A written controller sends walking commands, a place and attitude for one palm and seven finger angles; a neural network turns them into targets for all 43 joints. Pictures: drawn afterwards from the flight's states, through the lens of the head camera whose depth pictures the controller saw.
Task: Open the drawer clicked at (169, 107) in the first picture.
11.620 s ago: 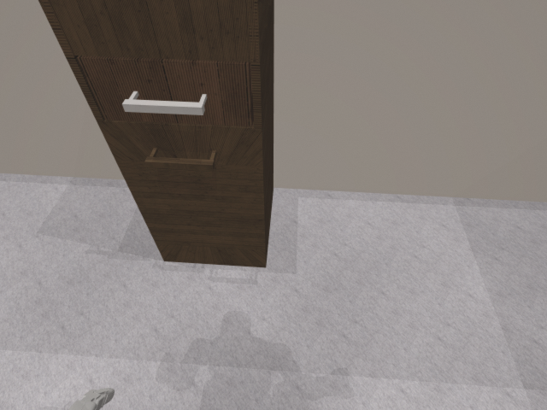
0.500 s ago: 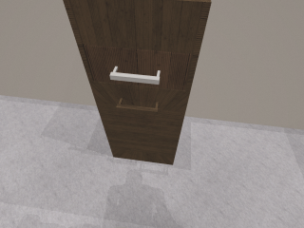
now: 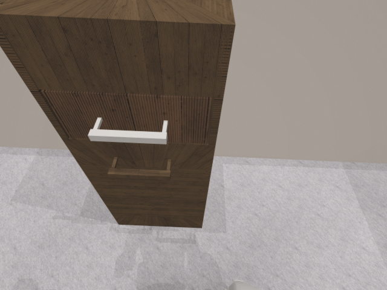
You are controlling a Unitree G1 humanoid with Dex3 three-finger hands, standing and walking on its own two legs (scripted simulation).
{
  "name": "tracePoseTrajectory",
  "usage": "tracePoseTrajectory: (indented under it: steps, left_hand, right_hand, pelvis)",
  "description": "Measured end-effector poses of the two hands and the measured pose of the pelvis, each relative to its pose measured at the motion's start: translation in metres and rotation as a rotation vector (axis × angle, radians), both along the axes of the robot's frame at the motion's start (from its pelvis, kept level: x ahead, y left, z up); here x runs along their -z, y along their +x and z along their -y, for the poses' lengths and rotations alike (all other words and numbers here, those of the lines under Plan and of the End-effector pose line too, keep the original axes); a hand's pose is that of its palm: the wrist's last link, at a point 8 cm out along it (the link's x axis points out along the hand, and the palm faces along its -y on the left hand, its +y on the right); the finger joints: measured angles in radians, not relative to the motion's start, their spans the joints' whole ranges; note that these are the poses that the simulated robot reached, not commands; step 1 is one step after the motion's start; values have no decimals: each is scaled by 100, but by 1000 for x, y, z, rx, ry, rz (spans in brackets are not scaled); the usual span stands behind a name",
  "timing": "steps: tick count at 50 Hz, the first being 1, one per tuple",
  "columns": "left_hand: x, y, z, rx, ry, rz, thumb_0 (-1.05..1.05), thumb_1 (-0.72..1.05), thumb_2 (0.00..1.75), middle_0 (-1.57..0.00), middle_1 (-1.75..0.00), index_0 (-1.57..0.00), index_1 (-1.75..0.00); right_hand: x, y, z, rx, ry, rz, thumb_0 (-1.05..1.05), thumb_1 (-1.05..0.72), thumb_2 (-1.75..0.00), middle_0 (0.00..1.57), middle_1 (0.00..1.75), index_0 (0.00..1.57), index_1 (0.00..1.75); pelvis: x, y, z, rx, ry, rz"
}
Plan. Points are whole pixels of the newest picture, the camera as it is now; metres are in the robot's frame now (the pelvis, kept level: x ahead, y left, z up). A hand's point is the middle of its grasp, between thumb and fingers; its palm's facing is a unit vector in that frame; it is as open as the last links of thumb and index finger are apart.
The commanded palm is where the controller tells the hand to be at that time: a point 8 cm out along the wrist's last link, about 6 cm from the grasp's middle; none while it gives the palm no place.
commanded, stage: come to a stop and stand still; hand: left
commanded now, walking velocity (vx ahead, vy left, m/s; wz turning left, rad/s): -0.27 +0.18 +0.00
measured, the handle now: (130, 129) +0.46 +0.17 +0.03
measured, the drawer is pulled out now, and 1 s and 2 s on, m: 0.00 0.00 0.00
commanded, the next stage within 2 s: look again from close up in 1.44 s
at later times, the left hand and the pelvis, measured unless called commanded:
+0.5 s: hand out of the picture +0.04 +0.21 -0.19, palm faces +0.13 -0.96 -0.23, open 7.3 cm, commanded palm none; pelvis -0.01 +0.00 -0.01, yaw +3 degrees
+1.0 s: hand out of the picture -0.08 +0.22 -0.17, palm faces +0.05 -0.98 -0.19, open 7.4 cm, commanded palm none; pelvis -0.06 +0.06 +0.00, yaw +1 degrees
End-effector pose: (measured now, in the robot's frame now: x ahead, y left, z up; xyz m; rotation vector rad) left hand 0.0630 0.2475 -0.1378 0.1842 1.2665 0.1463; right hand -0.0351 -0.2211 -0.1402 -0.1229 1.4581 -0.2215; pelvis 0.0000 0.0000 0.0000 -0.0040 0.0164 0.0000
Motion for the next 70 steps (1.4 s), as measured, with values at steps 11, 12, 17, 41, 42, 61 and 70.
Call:
tracePoseTrajectory:
  steps: [11, 12, 17, 41, 42, 61, 70]
  left_hand:
    - [-9, 57, 60, -9, 17, 102, 0, 92, 90, -20, -29, -20, -30]
    - [-10, 54, 62, -19, 11, 102, 0, 91, 90, -20, -29, -20, -30]
    - [-9, 28, 46, -68, 29, 89, -1, 93, 90, -21, -30, -20, -30]
    - [10, -146, -38, -124, -40, -223, 0, 91, 90, -20, -29, -19, -29]
    - [9, -147, -36, -118, -41, -227, 0, 91, 90, -20, -29, -19, -29]
    - [7, -154, 2, -60, -65, -145, 0, 92, 90, -20, -29, -20, -30]
    - [9, -181, 19, -90, -94, -202, 0, 91, 90, -20, -29, -20, -30]
  right_hand:
    - [20, 45, 50, -20, 28, -50, 1, -91, -90, 20, 30, 20, 30]
    - [19, 54, 52, -35, 23, -34, 1, -91, -90, 20, 30, 20, 30]
    - [12, 101, 56, -104, -6, 84, 1, -91, -90, 20, 30, 20, 30]
    - [-16, 44, -49, -118, -40, 179, 1, -92, -90, 20, 30, 20, 30]
    - [-14, 37, -49, -107, -35, 170, 1, -92, -90, 20, 30, 20, 30]
    - [4, -91, -64, 10, 76, -44, 1, -91, -90, 20, 30, 20, 30]
    - [1, -100, -57, 9, 65, -78, 1, -91, -90, 20, 30, 20, 30]
  pelvis:
    - [5, 28, 37, -42, 29, 23]
    - [4, 26, 36, -44, 31, 23]
    - [3, 13, 29, -55, 24, 19]
    - [-5, -42, -55, -24, -1, -1]
    - [-5, -44, -55, -22, 2, -1]
    - [-5, -73, -42, -10, 13, 43]
    - [-5, -75, -35, -14, 10, 30]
